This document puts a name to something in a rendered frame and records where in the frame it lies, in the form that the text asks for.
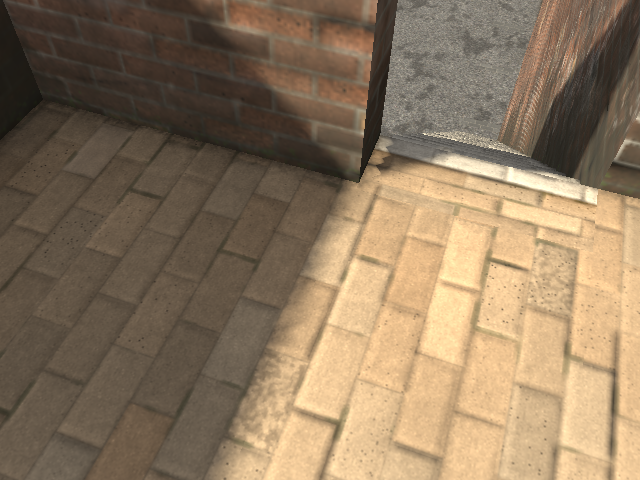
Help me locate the stairs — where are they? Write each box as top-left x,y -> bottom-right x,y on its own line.
392,131 -> 580,184

